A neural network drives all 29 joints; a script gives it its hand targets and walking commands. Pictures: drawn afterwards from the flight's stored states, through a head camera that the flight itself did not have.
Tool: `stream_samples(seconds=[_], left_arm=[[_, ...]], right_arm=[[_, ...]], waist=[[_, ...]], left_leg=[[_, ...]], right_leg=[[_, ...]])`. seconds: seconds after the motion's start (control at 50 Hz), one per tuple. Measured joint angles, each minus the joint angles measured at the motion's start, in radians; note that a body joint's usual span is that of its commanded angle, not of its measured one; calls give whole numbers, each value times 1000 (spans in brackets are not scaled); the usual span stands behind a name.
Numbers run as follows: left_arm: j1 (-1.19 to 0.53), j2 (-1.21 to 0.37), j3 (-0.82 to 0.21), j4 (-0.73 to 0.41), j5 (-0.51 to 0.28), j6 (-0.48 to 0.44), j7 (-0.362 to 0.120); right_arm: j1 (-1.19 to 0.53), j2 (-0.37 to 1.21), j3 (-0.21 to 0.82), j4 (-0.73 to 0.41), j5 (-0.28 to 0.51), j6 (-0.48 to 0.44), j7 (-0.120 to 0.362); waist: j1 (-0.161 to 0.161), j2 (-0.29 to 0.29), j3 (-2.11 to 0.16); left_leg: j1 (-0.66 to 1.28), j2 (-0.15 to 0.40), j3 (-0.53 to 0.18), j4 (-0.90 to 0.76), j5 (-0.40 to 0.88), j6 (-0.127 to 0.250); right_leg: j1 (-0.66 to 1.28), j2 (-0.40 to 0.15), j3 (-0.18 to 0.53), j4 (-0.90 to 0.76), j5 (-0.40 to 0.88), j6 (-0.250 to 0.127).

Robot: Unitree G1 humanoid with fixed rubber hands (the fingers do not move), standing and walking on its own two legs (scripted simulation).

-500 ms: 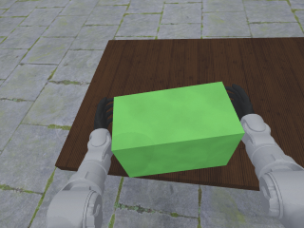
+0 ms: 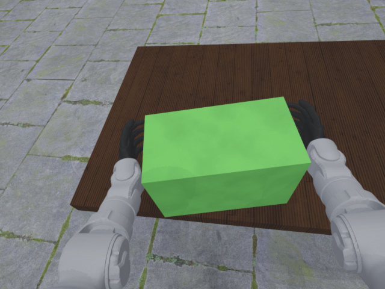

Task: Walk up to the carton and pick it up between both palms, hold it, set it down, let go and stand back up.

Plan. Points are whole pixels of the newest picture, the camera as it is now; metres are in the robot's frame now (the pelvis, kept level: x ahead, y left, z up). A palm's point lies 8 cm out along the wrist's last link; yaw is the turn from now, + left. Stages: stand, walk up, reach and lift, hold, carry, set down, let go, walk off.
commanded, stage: set down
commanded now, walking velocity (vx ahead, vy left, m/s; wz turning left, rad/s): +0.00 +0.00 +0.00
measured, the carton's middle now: (219, 161) +0.40 +0.03 -0.01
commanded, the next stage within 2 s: none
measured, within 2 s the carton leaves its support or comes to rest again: neither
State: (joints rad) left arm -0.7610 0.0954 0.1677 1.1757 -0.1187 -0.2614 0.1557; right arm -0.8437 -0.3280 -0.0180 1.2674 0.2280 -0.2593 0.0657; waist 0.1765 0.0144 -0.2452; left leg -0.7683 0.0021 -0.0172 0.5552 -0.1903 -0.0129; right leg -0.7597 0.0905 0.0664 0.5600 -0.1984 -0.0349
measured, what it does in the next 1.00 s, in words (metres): stands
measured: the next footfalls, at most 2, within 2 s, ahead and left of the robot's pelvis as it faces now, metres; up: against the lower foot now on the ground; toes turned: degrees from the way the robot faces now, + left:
none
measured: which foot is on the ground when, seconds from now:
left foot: down 0.00-1.00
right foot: down 0.00-1.00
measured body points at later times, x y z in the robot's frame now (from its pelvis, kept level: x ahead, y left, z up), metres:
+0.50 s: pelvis -0.01 -0.01 +0.00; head +0.08 -0.03 +0.44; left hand +0.34 +0.24 +0.00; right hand +0.45 -0.19 +0.02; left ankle +0.02 +0.13 -0.72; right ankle +0.02 -0.09 -0.72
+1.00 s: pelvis -0.04 +0.00 +0.00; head +0.00 +0.00 +0.45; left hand +0.28 +0.25 +0.02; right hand +0.35 -0.22 +0.03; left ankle +0.02 +0.13 -0.72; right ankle +0.02 -0.09 -0.72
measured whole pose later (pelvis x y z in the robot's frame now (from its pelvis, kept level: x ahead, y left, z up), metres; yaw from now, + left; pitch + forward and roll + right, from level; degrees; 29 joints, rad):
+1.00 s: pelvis -0.04 +0.00 +0.00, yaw -1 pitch +15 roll -1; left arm -0.29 0.10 0.16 0.65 -0.12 -0.12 0.18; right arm -0.49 -0.38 0.04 1.00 0.33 -0.24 0.17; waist 0.09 0.01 -0.21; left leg -0.67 0.02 -0.02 0.55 -0.15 -0.02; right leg -0.64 0.11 0.07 0.50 -0.13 -0.04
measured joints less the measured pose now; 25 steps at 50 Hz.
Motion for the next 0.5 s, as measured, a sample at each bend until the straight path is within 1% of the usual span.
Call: stream_samples(seconds=[0.14,0.24,0.3,0.34,0.38,0.44,0.5], left_arm=[[7,0,0,7,-1,0,1],[47,1,0,-2,-1,-1,-10],[88,1,0,-27,-1,-1,-15],[132,1,0,-78,-1,0,-18],[152,1,0,-86,-1,-2,-18],[203,1,0,-149,-1,0,-18],[235,4,0,-182,-1,4,-18]], right_arm=[[0,-12,4,12,11,0,0],[0,-16,24,13,35,-1,0],[0,-17,27,13,36,-10,0],[3,-17,31,12,39,-21,0],[4,-25,35,13,43,-22,0],[16,-28,39,12,57,-30,0],[39,-30,42,7,65,-30,1]], waist=[[1,0,1],[-7,0,2],[-15,0,4],[-22,0,6],[-23,0,9],[-24,0,10],[-25,0,10]], left_leg=[[0,1,0,3,0,-2],[0,3,0,4,0,-3],[0,5,0,5,1,-5],[0,7,0,5,2,-7],[0,8,0,5,4,-8],[0,12,0,5,6,-10],[0,14,0,5,9,-10]], right_leg=[[0,1,0,3,0,0],[0,3,0,3,1,0],[0,5,0,3,3,0],[0,7,0,1,6,0],[0,8,0,1,7,0],[0,11,0,-1,12,0],[1,13,0,-2,16,0]])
